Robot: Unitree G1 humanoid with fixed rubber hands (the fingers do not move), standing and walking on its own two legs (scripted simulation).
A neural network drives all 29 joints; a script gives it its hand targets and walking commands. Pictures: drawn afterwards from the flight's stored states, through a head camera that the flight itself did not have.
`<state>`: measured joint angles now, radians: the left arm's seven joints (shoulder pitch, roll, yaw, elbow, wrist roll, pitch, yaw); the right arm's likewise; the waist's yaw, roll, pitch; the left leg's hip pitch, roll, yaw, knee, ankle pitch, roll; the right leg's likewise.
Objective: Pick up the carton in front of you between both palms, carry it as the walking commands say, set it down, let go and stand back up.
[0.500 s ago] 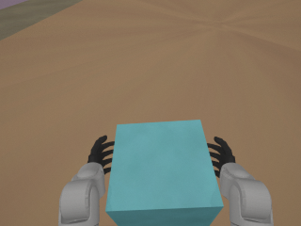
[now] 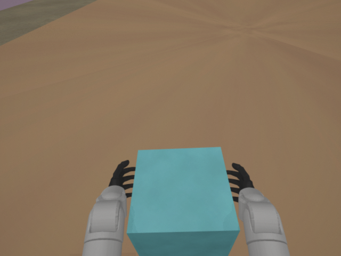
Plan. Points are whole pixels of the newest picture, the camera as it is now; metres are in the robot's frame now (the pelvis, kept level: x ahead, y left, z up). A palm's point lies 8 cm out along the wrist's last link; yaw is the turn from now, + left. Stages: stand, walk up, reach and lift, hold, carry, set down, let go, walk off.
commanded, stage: carry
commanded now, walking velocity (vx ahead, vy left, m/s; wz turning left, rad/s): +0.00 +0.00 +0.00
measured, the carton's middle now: (181, 208) +0.28 +0.00 -0.04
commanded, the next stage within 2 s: none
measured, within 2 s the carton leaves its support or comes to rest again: neither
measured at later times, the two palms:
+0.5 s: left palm (111, 195) +0.27 +0.16 +0.05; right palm (242, 199) +0.26 -0.14 +0.04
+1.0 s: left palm (114, 185) +0.29 +0.16 +0.05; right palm (242, 193) +0.28 -0.14 +0.04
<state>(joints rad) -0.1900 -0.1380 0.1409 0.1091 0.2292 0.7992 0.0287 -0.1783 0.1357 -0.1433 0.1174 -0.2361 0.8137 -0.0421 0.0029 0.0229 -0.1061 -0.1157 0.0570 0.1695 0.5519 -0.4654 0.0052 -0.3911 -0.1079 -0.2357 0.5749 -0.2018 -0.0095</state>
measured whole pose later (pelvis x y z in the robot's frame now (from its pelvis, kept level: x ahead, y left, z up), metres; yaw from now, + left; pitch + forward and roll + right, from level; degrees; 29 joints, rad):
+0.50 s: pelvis -0.02 +0.01 +0.00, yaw +0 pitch +1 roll -1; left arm -0.23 -0.15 0.17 0.16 0.24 0.72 0.02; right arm -0.21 0.14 -0.17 0.16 -0.24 0.74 -0.05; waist 0.00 0.02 -0.08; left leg -0.15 0.04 0.19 0.57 -0.45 0.03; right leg -0.40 -0.13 -0.23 0.54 -0.15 0.00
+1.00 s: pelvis +0.00 +0.01 +0.01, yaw -1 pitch +1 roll -1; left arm -0.20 -0.14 0.17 0.15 0.22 0.72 0.02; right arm -0.19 0.14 -0.14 0.17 -0.24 0.75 -0.05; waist 0.00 0.05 -0.09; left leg -0.04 0.04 0.21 0.44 -0.42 0.03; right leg -0.38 -0.11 -0.22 0.60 -0.34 0.00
